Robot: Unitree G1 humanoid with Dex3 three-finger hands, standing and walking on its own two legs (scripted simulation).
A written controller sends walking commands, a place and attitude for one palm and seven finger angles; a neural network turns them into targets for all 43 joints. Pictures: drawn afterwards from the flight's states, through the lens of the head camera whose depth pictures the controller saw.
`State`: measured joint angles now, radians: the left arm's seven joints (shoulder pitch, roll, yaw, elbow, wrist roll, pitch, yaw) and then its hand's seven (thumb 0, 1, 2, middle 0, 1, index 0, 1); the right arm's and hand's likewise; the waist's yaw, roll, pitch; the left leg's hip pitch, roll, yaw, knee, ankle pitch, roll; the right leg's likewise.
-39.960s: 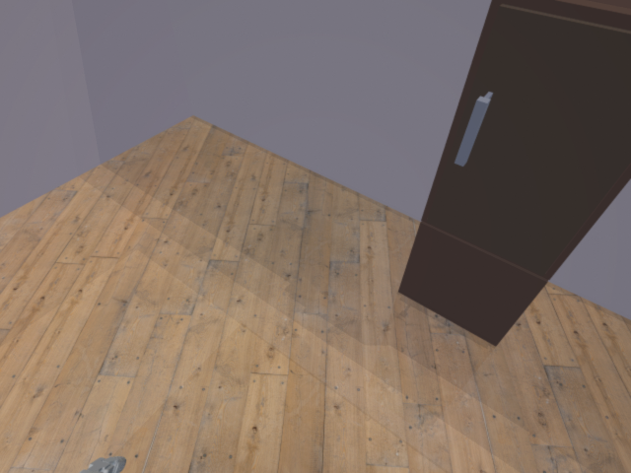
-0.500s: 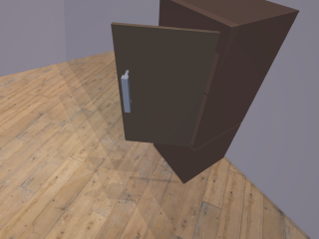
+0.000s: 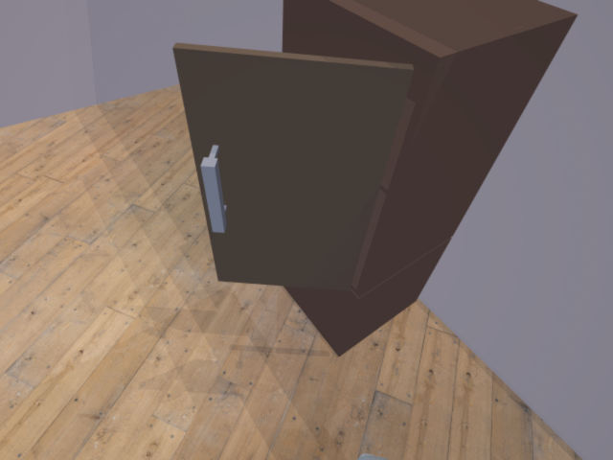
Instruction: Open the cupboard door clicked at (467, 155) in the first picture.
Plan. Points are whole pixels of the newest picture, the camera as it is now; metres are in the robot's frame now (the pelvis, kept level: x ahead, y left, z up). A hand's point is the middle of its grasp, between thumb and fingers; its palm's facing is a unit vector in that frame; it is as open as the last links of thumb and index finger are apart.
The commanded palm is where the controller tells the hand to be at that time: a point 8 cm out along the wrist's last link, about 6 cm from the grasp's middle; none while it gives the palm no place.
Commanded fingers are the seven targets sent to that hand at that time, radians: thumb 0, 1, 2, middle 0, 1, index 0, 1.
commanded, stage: come to a stop and stand still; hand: left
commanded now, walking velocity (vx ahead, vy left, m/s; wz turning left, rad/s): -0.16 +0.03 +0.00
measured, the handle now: (217, 190) +0.56 +0.19 +0.00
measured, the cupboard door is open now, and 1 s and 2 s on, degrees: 51 51 51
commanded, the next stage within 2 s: look again from close up in 1.22 s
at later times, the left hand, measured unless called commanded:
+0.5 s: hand out of the picture +0.07 +0.17 -0.19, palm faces +0.06 -0.98 -0.20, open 7.3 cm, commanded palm none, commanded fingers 0.00 0.90 0.90 -0.20 -0.30 -0.20 -0.30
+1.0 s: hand out of the picture -0.03 +0.14 -0.18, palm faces +0.08 -0.98 -0.20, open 7.4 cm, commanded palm none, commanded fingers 0.00 0.90 0.90 -0.20 -0.30 -0.20 -0.30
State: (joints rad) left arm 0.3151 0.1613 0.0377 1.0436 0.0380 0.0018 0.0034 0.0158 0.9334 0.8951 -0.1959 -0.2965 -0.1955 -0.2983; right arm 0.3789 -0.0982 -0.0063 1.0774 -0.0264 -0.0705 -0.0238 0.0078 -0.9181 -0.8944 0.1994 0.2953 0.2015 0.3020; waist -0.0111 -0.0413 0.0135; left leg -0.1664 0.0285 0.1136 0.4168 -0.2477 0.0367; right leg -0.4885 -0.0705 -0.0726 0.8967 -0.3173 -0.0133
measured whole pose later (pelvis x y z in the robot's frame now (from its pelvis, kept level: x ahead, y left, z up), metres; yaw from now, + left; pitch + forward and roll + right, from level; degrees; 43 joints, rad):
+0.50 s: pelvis +0.00 -0.01 -0.02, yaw +1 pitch -1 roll +1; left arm 0.20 0.19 0.02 0.98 0.02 0.01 0.03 -0.01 0.92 0.89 -0.20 -0.30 -0.20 -0.30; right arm 0.27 -0.16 -0.03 0.99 -0.02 0.01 -0.02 0.01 -0.91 -0.89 0.20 0.30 0.20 0.30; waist 0.00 -0.05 0.03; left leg -0.25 0.02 0.11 0.63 -0.35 0.02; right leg -0.35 -0.09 -0.04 0.64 -0.22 0.00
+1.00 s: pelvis +0.01 -0.03 -0.01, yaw +2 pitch -2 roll +1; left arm 0.37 0.14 -0.01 1.08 0.01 0.00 0.01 0.00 0.91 0.90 -0.20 -0.30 -0.20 -0.30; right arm 0.35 -0.19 -0.01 1.04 -0.01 -0.01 -0.01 0.01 -0.91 -0.89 0.20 0.30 0.20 0.30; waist 0.00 0.03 0.01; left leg -0.19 0.02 0.07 0.50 -0.29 0.00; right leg -0.29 -0.04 0.00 0.54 -0.23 0.01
